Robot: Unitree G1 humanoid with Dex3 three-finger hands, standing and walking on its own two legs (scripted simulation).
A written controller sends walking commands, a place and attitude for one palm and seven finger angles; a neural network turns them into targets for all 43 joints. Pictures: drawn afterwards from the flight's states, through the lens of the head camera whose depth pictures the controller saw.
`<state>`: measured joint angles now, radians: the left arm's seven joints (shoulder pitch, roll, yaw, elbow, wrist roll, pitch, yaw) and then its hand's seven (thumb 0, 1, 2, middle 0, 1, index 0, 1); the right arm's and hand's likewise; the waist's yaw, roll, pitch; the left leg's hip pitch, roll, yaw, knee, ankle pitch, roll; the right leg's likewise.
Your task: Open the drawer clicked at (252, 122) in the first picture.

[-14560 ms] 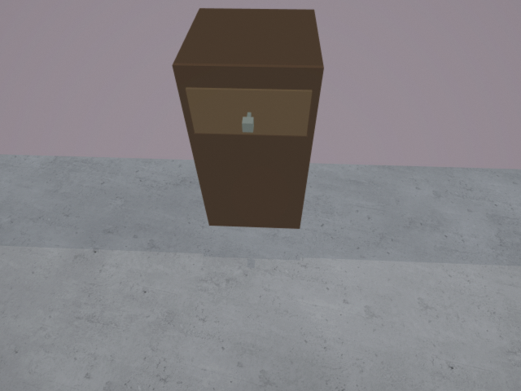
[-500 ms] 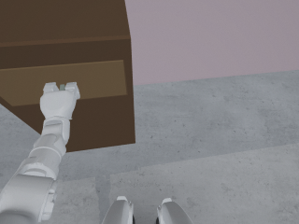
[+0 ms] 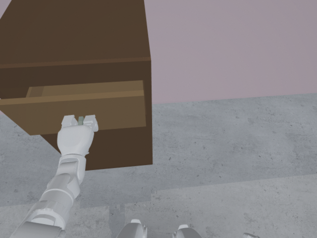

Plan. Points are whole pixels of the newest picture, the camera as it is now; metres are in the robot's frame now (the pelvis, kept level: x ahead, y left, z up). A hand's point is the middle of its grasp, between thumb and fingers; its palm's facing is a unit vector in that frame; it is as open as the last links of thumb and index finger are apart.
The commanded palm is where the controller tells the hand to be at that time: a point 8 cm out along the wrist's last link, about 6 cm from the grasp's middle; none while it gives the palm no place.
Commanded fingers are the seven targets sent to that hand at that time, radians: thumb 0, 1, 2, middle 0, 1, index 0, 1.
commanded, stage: pull the drawer open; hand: left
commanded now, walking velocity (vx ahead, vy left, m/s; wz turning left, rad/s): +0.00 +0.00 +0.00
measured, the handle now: (80, 128) +0.42 +0.24 -0.04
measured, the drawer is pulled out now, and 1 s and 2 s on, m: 0.05 0.18 0.30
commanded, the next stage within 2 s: none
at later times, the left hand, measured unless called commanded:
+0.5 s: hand (81, 165) +0.31 +0.22 -0.06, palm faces -0.02 -0.05 -1.00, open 6.4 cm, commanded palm +0.28 +0.22 +0.00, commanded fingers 0.00 0.90 0.90 -0.40 -1.35 -0.40 -1.35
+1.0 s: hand (78, 191) +0.25 +0.21 -0.06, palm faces -0.02 -0.06 -1.00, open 6.4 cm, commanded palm +0.22 +0.21 +0.00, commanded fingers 0.00 0.90 0.90 -0.40 -1.35 -0.40 -1.35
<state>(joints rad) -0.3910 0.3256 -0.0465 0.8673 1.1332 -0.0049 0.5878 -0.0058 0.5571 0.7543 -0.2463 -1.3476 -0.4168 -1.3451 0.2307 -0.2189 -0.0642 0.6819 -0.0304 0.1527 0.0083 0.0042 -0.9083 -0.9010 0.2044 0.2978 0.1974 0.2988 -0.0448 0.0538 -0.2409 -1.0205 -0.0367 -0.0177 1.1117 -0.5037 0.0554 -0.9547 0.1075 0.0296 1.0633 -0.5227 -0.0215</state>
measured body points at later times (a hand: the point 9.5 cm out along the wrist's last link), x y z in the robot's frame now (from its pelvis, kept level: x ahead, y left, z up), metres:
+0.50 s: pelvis -0.01 +0.00 +0.00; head +0.07 +0.00 +0.45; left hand +0.31 +0.22 +0.00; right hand +0.12 -0.25 -0.12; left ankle +0.00 +0.08 -0.65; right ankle -0.02 -0.11 -0.65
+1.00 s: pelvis -0.01 -0.01 +0.00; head +0.04 -0.01 +0.45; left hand +0.24 +0.21 +0.00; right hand +0.16 -0.25 -0.11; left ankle +0.00 +0.08 -0.65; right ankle -0.02 -0.11 -0.65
